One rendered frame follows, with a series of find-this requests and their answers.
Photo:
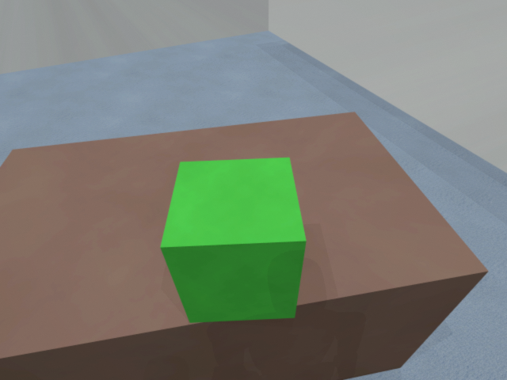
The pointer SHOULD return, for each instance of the pedestal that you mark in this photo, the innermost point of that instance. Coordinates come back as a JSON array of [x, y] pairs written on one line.
[[86, 294]]

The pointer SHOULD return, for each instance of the carton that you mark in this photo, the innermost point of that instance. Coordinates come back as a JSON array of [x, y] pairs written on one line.
[[234, 240]]

